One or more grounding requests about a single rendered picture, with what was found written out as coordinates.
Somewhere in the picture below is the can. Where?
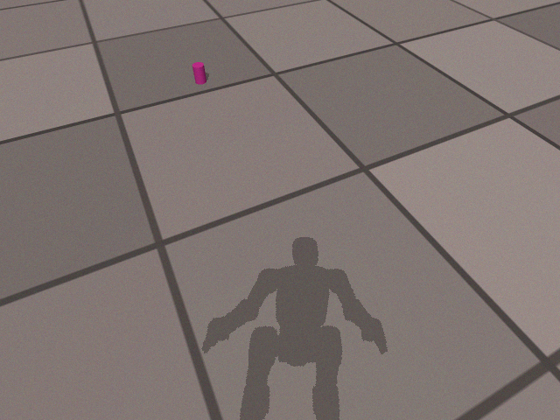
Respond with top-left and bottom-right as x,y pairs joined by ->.
192,62 -> 207,85

